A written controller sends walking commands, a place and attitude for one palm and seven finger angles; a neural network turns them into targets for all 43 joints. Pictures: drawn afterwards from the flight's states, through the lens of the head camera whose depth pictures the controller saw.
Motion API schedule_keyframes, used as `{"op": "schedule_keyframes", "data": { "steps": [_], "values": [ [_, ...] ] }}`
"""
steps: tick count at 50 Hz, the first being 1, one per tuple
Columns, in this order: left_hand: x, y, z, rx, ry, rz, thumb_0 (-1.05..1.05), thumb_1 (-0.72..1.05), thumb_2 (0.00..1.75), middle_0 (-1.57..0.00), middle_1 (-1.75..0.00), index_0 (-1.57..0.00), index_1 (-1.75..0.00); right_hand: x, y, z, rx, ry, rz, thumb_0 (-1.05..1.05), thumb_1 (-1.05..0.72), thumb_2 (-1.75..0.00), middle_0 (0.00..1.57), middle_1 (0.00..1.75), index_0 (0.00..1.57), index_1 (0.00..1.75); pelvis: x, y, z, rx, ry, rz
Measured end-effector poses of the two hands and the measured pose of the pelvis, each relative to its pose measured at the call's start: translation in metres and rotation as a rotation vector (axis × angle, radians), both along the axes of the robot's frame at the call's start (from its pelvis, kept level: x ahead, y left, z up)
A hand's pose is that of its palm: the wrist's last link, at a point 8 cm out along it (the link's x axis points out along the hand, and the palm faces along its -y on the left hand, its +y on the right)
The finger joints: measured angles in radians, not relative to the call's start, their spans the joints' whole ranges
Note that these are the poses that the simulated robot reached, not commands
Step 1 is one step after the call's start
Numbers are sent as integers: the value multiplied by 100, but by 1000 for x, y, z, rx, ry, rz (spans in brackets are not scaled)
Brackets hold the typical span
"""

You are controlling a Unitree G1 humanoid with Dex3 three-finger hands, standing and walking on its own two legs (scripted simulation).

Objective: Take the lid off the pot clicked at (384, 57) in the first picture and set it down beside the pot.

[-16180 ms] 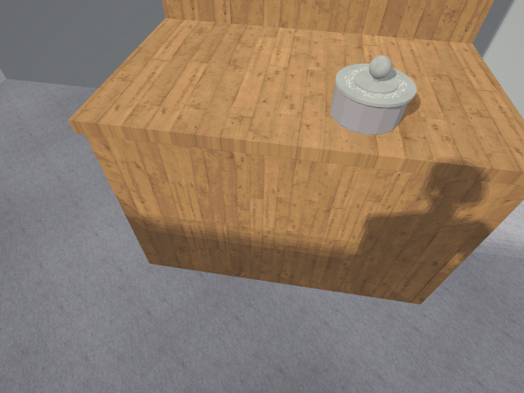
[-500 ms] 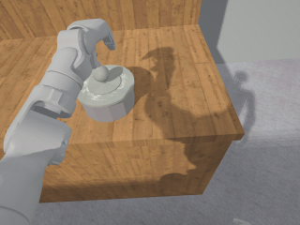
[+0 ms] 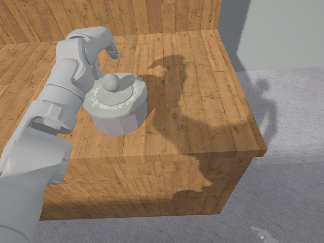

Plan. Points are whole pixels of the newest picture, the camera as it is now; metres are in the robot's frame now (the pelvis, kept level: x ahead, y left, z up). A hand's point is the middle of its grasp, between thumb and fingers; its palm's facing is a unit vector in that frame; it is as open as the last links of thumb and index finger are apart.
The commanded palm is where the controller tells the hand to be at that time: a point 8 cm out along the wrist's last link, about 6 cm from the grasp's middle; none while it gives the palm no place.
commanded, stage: move the open hand above the knob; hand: left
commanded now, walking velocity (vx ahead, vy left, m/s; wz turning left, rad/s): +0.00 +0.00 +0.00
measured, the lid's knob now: (111, 82) +0.51 +0.14 +0.13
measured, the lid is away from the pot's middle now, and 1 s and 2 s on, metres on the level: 0.00 0.00 0.00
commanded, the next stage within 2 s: lower the open fingers around the knob in 0.24 s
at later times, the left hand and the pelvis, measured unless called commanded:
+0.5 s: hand (100, 67) +0.47 +0.14 +0.21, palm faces -0.28 -0.07 -0.96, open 10.2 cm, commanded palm +0.45 +0.14 +0.27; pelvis -0.01 +0.00 +0.00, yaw +0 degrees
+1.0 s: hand (103, 80) +0.47 +0.14 +0.17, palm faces -0.35 -0.08 -0.93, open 10.2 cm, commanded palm +0.46 +0.14 +0.23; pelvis +0.00 +0.01 +0.00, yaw +0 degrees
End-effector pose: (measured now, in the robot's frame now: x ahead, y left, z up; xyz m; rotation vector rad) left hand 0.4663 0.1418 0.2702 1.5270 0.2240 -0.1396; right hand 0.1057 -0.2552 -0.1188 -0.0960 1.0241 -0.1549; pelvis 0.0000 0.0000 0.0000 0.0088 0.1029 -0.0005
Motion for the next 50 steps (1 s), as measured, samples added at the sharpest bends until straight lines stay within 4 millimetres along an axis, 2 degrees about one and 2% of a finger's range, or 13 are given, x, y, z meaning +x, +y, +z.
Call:
{"op": "schedule_keyframes", "data": {
  "steps": [6,11,19,27,33,40,50],
  "values": [
    [-8,-1,4,7,-12,-16,0,-38,162,-87,-8,-86,-8,23,5,6,2,-49,40,1,-91,-90,20,30,20,30,-3,0,0,-1,-3,14],
    [-11,-6,2,9,-1,-16,0,-38,162,-87,-8,-86,-8,27,11,6,10,-53,57,1,-91,-90,20,30,20,30,-6,1,-1,-2,-4,19],
    [-7,-10,7,7,-5,-11,0,-38,162,-87,-8,-86,-8,5,14,-1,22,-11,31,1,-91,-90,20,30,20,30,-8,1,0,-2,-3,11],
    [-2,-5,-6,-13,68,35,0,-38,162,-87,-8,-86,-8,-31,6,-8,6,61,-19,1,-91,-90,20,30,20,30,-8,2,0,-3,-8,4],
    [0,-5,-17,-26,102,24,0,-38,162,-87,-8,-86,-8,-48,-2,-6,-20,93,-45,1,-91,-90,20,30,20,30,-7,3,0,-5,-9,1],
    [4,-6,-26,-35,97,-7,0,-38,162,-87,-8,-86,-8,-49,-7,-2,-43,85,-58,1,-91,-90,20,30,20,30,-6,4,0,-6,-4,-5],
    [4,1,-44,-36,126,5,0,-38,162,-87,-8,-86,-8,-32,1,-2,-27,57,-41,1,-91,-90,20,30,20,30,-3,6,0,-8,4,-4]
  ]
}}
